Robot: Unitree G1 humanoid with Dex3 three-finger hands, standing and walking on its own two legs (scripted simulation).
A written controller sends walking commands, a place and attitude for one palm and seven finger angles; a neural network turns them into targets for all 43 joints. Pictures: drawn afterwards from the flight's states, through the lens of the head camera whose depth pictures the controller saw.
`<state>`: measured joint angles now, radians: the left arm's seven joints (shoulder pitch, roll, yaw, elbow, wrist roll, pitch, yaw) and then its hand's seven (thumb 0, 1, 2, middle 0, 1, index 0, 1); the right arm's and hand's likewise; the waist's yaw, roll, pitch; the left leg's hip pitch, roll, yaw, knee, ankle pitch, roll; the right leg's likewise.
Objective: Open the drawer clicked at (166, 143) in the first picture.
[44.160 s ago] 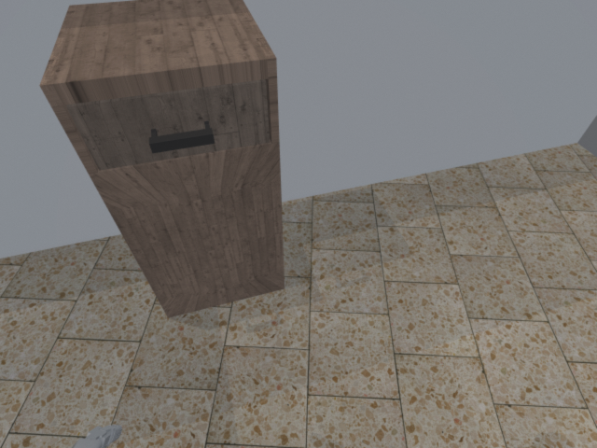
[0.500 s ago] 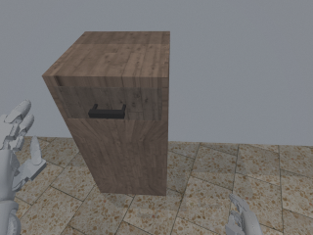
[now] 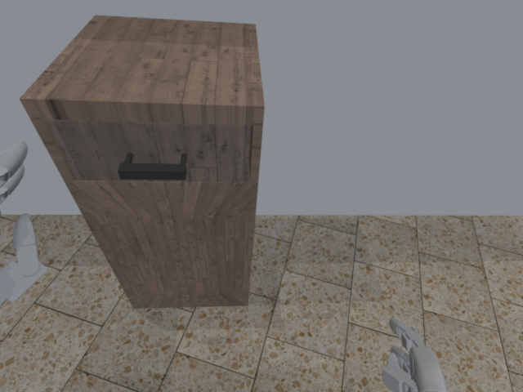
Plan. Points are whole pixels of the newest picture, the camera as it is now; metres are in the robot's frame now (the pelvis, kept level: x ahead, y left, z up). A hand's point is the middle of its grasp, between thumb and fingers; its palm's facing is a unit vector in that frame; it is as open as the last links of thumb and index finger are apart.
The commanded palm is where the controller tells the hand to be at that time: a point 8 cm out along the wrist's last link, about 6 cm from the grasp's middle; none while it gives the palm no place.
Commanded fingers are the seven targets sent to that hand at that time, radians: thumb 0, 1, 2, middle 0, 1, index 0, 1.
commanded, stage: step back with the hand held close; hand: left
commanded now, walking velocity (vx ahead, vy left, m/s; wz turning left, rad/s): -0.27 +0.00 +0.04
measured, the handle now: (155, 164) +0.54 +0.25 +0.02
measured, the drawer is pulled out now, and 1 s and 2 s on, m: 0.00 0.00 0.00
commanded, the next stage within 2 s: stop stepping back and stand still in 0.76 s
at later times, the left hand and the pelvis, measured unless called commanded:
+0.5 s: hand out of the picture +0.10 +0.25 +0.20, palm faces +0.45 -0.81 -0.38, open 7.4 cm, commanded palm +0.02 +0.29 +0.21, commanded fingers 0.00 0.90 0.90 -0.20 -0.30 -0.20 -0.30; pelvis -0.09 +0.01 -0.01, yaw +4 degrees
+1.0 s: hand out of the picture -0.05 +0.18 +0.20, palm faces +0.30 -0.80 -0.53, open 7.4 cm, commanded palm -0.10 +0.24 +0.21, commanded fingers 0.00 0.90 0.90 -0.20 -0.30 -0.20 -0.30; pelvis -0.24 -0.04 +0.00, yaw -1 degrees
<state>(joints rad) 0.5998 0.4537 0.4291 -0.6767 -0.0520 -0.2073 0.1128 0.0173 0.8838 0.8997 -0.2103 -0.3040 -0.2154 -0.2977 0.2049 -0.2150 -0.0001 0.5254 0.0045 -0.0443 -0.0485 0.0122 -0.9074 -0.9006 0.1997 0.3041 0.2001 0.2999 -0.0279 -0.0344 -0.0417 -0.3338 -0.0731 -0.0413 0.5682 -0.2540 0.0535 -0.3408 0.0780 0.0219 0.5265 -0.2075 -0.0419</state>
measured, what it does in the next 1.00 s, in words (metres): walks backwards: left foot, then right foot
